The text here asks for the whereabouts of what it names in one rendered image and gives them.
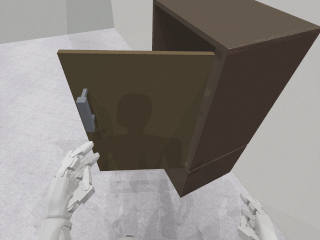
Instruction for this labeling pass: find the robot right hand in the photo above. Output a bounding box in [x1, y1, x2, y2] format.
[238, 192, 279, 240]

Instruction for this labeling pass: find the robot left shin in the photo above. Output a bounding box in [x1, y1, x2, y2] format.
[125, 234, 135, 238]

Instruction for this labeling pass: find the cupboard door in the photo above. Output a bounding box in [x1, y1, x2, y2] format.
[57, 49, 215, 171]

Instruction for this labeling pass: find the robot left hand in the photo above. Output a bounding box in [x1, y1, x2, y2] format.
[45, 141, 100, 220]

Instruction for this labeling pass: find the left robot forearm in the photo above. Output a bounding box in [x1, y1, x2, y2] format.
[34, 217, 73, 240]

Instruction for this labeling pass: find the handle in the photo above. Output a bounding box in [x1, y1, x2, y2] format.
[76, 88, 95, 132]

